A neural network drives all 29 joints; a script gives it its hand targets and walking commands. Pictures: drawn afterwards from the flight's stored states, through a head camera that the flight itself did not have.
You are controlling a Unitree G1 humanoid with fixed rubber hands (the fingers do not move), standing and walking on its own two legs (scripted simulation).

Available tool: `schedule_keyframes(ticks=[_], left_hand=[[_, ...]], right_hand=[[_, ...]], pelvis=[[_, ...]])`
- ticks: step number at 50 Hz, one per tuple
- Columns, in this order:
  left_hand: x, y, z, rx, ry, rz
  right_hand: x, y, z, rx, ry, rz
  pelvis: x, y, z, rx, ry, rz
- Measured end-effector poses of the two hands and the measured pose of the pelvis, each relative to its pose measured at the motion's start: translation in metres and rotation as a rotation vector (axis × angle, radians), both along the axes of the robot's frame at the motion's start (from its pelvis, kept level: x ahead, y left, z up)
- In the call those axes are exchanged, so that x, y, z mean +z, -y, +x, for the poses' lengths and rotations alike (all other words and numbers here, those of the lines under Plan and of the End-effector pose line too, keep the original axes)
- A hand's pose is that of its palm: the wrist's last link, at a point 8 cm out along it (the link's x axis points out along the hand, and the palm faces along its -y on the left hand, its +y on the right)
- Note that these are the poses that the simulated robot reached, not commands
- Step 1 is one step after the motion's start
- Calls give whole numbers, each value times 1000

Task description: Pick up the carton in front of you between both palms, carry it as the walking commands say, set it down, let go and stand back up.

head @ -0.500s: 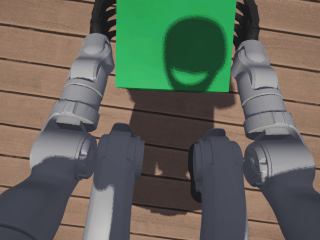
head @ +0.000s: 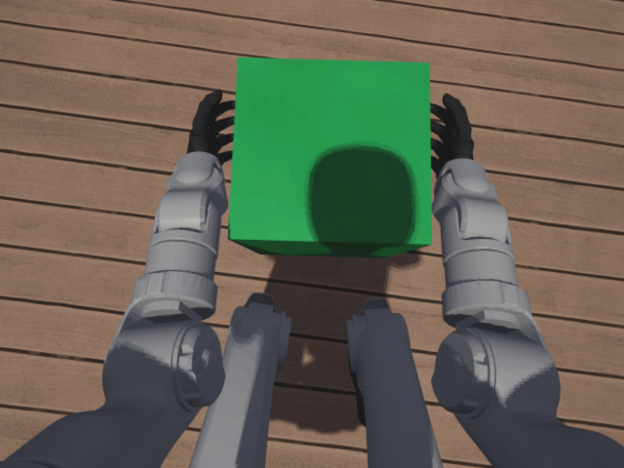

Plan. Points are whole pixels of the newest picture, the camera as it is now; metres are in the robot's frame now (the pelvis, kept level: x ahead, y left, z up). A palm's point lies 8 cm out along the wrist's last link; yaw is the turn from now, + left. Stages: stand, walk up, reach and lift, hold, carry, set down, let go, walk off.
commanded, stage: reach and lift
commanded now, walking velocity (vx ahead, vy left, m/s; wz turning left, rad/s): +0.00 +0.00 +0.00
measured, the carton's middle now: (327, 178) +0.47 +0.00 -0.13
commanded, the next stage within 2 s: none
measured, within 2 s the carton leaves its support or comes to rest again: neither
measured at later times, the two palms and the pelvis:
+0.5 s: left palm (150, 119) +0.43 +0.15 +0.10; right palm (540, 137) +0.43 -0.15 +0.11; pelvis +0.05 +0.00 +0.14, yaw +0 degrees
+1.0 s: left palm out of the picture +0.40 +0.14 +0.25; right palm out of the picture +0.39 -0.16 +0.26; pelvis +0.10 +0.00 +0.26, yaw +0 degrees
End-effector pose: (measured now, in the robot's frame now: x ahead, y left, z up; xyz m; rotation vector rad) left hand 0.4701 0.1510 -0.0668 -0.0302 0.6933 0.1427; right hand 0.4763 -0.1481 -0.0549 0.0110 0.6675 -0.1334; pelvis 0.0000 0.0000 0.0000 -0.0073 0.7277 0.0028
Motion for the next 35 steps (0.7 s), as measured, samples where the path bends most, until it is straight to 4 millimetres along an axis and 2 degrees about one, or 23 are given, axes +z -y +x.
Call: schedule_keyframes(ticks=[7, 17, 35], left_hand=[[45, -2, -11, 13, -9, -5], [120, 2, -21, 7, 6, -11], [232, -1, -52, 5, 5, -11]], right_hand=[[40, -2, -12, -4, -9, 16], [115, 3, -26, -17, 5, 17], [227, 0, -56, -16, 3, 15]], pelvis=[[36, 0, 13, 3, 43, 2], [95, 2, 35, 2, 131, 6], [197, 2, 75, 4, 350, 7]])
